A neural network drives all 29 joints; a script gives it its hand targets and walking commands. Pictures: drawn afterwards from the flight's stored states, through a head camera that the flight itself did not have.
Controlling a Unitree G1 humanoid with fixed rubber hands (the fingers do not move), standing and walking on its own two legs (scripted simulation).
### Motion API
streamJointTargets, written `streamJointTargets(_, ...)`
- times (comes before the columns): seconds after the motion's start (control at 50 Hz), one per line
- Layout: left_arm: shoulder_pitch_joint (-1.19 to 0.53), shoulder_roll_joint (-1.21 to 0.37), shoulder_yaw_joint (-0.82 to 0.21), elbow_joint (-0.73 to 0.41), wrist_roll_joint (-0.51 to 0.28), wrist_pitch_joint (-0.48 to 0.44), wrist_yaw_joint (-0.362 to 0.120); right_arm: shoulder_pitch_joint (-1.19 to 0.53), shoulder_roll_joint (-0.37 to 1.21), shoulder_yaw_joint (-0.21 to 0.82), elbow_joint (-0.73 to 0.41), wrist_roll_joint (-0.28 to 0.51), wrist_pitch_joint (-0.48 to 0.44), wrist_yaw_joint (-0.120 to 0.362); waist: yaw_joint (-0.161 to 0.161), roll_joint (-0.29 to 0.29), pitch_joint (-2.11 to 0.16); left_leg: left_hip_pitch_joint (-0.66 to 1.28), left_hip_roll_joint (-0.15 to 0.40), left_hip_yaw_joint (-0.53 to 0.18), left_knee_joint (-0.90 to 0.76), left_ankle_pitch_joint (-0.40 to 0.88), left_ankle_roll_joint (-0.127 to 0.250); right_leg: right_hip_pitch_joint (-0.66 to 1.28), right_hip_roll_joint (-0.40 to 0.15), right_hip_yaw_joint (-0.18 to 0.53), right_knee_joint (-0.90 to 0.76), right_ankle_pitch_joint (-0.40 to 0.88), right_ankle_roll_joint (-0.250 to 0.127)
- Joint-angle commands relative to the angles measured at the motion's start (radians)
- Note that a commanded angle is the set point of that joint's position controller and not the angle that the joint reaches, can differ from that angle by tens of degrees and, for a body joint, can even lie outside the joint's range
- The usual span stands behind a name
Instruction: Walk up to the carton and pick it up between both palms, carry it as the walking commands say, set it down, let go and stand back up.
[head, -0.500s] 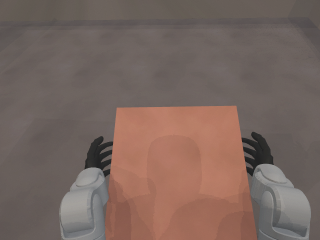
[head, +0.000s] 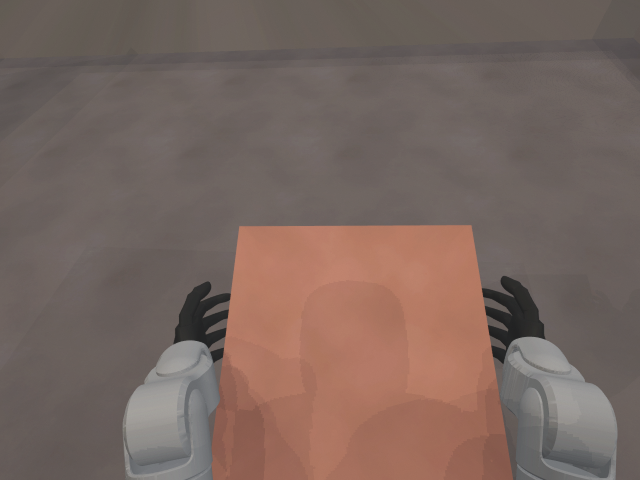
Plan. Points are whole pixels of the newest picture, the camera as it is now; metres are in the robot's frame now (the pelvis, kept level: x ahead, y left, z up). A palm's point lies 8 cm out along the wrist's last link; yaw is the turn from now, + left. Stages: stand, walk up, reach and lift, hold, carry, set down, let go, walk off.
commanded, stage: carry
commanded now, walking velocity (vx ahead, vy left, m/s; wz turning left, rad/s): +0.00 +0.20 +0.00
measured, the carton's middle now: (353, 355) +0.27 -0.01 +0.01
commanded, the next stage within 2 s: none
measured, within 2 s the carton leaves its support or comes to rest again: neither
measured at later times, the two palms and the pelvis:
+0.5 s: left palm (43, 382) +0.21 +0.33 +0.09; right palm (370, 366) +0.22 -0.02 +0.09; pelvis -0.03 +0.15 -0.01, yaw +0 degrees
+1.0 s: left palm out of the picture +0.21 +0.37 +0.10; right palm (325, 372) +0.21 +0.02 +0.11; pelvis -0.03 +0.20 +0.00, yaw -1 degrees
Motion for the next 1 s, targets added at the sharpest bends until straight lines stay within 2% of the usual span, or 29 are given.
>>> streamJointTargets(0.0, -0.444, -0.857, -0.716, -0.108, -0.395, -0.01, -0.245, -0.487, 0.886, 0.799, -0.086, 0.436, -0.01, 0.259, 0.009, -0.185, -0.129, -0.071, 0.069, -0.048, 0.012, 0.024, -0.035, 0.167, -0.262, 0.158, -0.168, 0.405, -0.105)
streamJointTargets(0.04, -0.428, -0.844, -0.71, -0.121, -0.388, -0.01, -0.238, -0.486, 0.881, 0.802, -0.099, 0.447, -0.009, 0.255, 0.013, -0.231, -0.151, 0.02, 0.042, 0.0, -0.091, -0.007, -0.042, 0.134, -0.243, 0.117, -0.146, 0.438, -0.085)
streamJointTargets(0.08, -0.397, -0.825, -0.712, -0.128, -0.379, -0.005, -0.23, -0.464, 0.863, 0.795, -0.095, 0.448, -0.001, 0.252, 0.022, -0.269, -0.17, 0.07, 0.031, 0.034, -0.212, -0.013, -0.042, 0.144, -0.245, 0.111, -0.114, 0.459, -0.075)
streamJointTargets(0.12, -0.377, -0.808, -0.72, -0.124, -0.372, 0.003, -0.223, -0.43, 0.845, 0.78, -0.078, 0.443, 0.007, 0.252, 0.015, -0.265, -0.207, 0.179, 0.02, 0.082, -0.421, 0.077, -0.034, 0.143, -0.231, 0.09, -0.041, 0.443, -0.043)
streamJointTargets(0.14, -0.373, -0.797, -0.724, -0.123, -0.369, 0.005, -0.221, -0.421, 0.84, 0.773, -0.071, 0.439, 0.01, 0.252, 0.013, -0.213, -0.232, 0.287, 0.022, 0.09, -0.524, 0.15, -0.029, 0.096, -0.204, 0.07, 0.011, 0.382, -0.012)
streamJointTargets(0.16, -0.379, -0.787, -0.731, -0.127, -0.367, 0.008, -0.219, -0.42, 0.835, 0.763, -0.065, 0.433, 0.011, 0.254, 0.013, -0.12, -0.257, 0.405, 0.094, 0.018, -0.579, 0.214, -0.017, 0.004, -0.169, 0.038, 0.092, 0.254, 0.022)
streamJointTargets(0.18, -0.389, -0.789, -0.743, -0.138, -0.372, 0.013, -0.219, -0.409, 0.814, 0.745, -0.061, 0.416, 0.01, 0.255, 0.007, 0.109, -0.249, 0.478, 0.302, -0.238, -0.607, 0.502, 0.062, -0.194, -0.072, -0.018, 0.222, -0.099, 0.079)
streamJointTargets(0.2, -0.453, -0.802, -0.781, -0.169, -0.398, 0.018, -0.224, -0.404, 0.829, 0.722, -0.045, 0.412, 0.001, 0.258, -0.008, 0.311, -0.247, 0.491, 0.384, -0.344, -0.579, 0.698, 0.17, -0.287, -0.009, -0.038, 0.353, -0.371, 0.087)
streamJointTargets(0.22, -0.462, -0.836, -0.794, -0.158, -0.409, 0.015, -0.229, -0.406, 0.852, 0.719, -0.051, 0.41, -0.006, 0.258, -0.005, 0.263, -0.252, 0.474, 0.357, -0.287, -0.539, 0.746, 0.194, -0.27, -0.009, 0.021, 0.47, -0.399, 0.068)
streamJointTargets(0.24, -0.481, -0.865, -0.807, -0.158, -0.423, 0.009, -0.235, -0.409, 0.867, 0.711, -0.059, 0.405, -0.015, 0.26, -0.001, 0.194, -0.239, 0.435, 0.32, -0.215, -0.518, 0.693, 0.194, -0.26, -0.009, 0.048, 0.535, -0.347, 0.06)
streamJointTargets(0.26, -0.5, -0.888, -0.816, -0.16, -0.437, 0.001, -0.24, -0.413, 0.882, 0.707, -0.059, 0.403, -0.023, 0.261, 0.003, 0.165, -0.238, 0.409, 0.289, -0.166, -0.521, 0.584, 0.19, -0.261, -0.009, 0.056, 0.558, -0.296, 0.051)
streamJointTargets(0.3, -0.516, -0.906, -0.831, -0.171, -0.452, -0.012, -0.244, -0.405, 0.896, 0.705, -0.061, 0.392, -0.038, 0.26, 0.007, 0.161, -0.247, 0.399, 0.254, -0.125, -0.529, 0.493, 0.195, -0.25, 0.003, 0.037, 0.52, -0.248, 0.045)
streamJointTargets(0.32, -0.513, -0.904, -0.831, -0.17, -0.451, -0.014, -0.243, -0.402, 0.892, 0.707, -0.065, 0.387, -0.041, 0.258, 0.005, 0.145, -0.254, 0.403, 0.257, -0.14, -0.538, 0.466, 0.198, -0.233, 0.016, 0.034, 0.486, -0.244, 0.044)
streamJointTargets(0.38, -0.476, -0.88, -0.81, -0.149, -0.439, -0.008, -0.24, -0.392, 0.865, 0.717, -0.076, 0.38, -0.036, 0.251, 0.001, 0.111, -0.268, 0.405, 0.296, -0.199, -0.578, 0.392, 0.214, -0.153, 0.029, 0.056, 0.298, -0.224, 0.026)
streamJointTargets(0.4, -0.464, -0.871, -0.8, -0.139, -0.433, -0.005, -0.24, -0.391, 0.858, 0.721, -0.073, 0.379, -0.032, 0.248, 0.003, 0.106, -0.267, 0.393, 0.293, -0.2, -0.584, 0.372, 0.208, -0.104, 0.034, 0.055, 0.199, -0.191, 0.02)
streamJointTargets(0.44, -0.441, -0.85, -0.775, -0.111, -0.416, 0.002, -0.24, -0.395, 0.842, 0.727, -0.061, 0.381, -0.023, 0.245, 0.016, 0.074, -0.261, 0.352, 0.257, -0.163, -0.559, 0.329, 0.166, 0.038, 0.038, 0.019, -0.059, -0.062, 0.022)
streamJointTargets(0.46, -0.433, -0.838, -0.76, -0.096, -0.408, 0.006, -0.24, -0.394, 0.834, 0.727, -0.049, 0.38, -0.018, 0.244, 0.02, 0.042, -0.261, 0.297, 0.237, -0.148, -0.544, 0.311, 0.126, 0.135, -0.002, 0.044, -0.159, 0.032, 0.022)
streamJointTargets(0.48, -0.428, -0.826, -0.744, -0.078, -0.4, 0.009, -0.242, -0.397, 0.834, 0.728, -0.036, 0.38, -0.015, 0.243, 0.017, -0.016, -0.251, 0.227, 0.204, -0.141, -0.504, 0.286, 0.082, 0.202, -0.078, 0.144, -0.186, 0.064, 0.011)
streamJointTargets(0.5, -0.418, -0.823, -0.728, -0.06, -0.389, 0.003, -0.243, -0.426, 0.83, 0.747, -0.066, 0.392, -0.009, 0.246, 0.013, -0.186, -0.211, 0.176, 0.13, -0.076, -0.447, 0.212, 0.036, 0.152, -0.215, 0.303, -0.2, 0.1, -0.042)
streamJointTargets(0.52, -0.43, -0.845, -0.733, -0.062, -0.393, 0.0, -0.245, -0.465, 0.834, 0.757, -0.087, 0.408, -0.006, 0.251, 0.006, -0.202, -0.174, 0.201, 0.126, -0.063, -0.443, 0.184, 0.021, 0.088, -0.234, 0.287, -0.203, 0.126, -0.068)
streamJointTargets(0.54, -0.441, -0.852, -0.728, -0.06, -0.392, 0.0, -0.244, -0.491, 0.842, 0.766, -0.092, 0.42, -0.003, 0.253, 0.004, -0.175, -0.16, 0.249, 0.129, -0.068, -0.464, 0.208, 0.022, 0.036, -0.203, 0.235, -0.19, 0.082, -0.056)
streamJointTargets(0.58, -0.44, -0.837, -0.721, -0.059, -0.381, 0.005, -0.238, -0.486, 0.838, 0.758, -0.068, 0.427, 0.004, 0.258, 0.005, -0.075, -0.156, 0.324, 0.16, -0.11, -0.53, 0.278, 0.039, -0.022, -0.107, 0.132, -0.125, -0.032, -0.024)
streamJointTargets(0.6, -0.436, -0.83, -0.719, -0.061, -0.376, 0.009, -0.233, -0.478, 0.833, 0.752, -0.058, 0.428, 0.007, 0.259, 0.006, -0.039, -0.167, 0.321, 0.189, -0.153, -0.572, 0.26, 0.046, -0.002, -0.068, 0.105, -0.083, -0.026, -0.01)
streamJointTargets(0.64, -0.446, -0.82, -0.718, -0.065, -0.369, 0.017, -0.227, -0.471, 0.821, 0.74, -0.043, 0.426, 0.013, 0.262, 0.008, -0.003, -0.182, 0.298, 0.231, -0.214, -0.654, 0.164, 0.059, 0.029, -0.03, 0.09, -0.031, -0.022, 0.0)
streamJointTargets(0.7, -0.474, -0.826, -0.731, -0.066, -0.373, 0.025, -0.227, -0.467, 0.826, 0.723, -0.022, 0.417, 0.017, 0.264, 0.01, 0.022, -0.179, 0.287, 0.244, -0.231, -0.719, 0.064, 0.061, 0.034, -0.021, 0.093, -0.016, -0.026, 0.01)
streamJointTargets(0.76, -0.492, -0.833, -0.738, -0.063, -0.381, 0.028, -0.23, -0.462, 0.831, 0.708, -0.009, 0.409, 0.017, 0.264, 0.01, 0.025, -0.176, 0.304, 0.239, -0.219, -0.741, 0.049, 0.049, 0.03, -0.015, 0.092, -0.027, -0.022, 0.013)
streamJointTargets(0.96, -0.492, -0.847, -0.74, -0.057, -0.389, 0.027, -0.232, -0.462, 0.835, 0.706, -0.014, 0.404, 0.012, 0.261, 0.007, 0.014, -0.191, 0.375, 0.221, -0.186, -0.725, 0.19, 0.019, 0.036, -0.001, 0.081, -0.053, -0.002, 0.012)
streamJointTargets(0.98, -0.489, -0.848, -0.74, -0.057, -0.389, 0.026, -0.232, -0.46, 0.837, 0.71, -0.015, 0.403, 0.012, 0.26, 0.008, 0.011, -0.189, 0.391, 0.231, -0.171, -0.707, 0.261, 0.013, 0.025, -0.01, 0.083, -0.054, 0.014, 0.016)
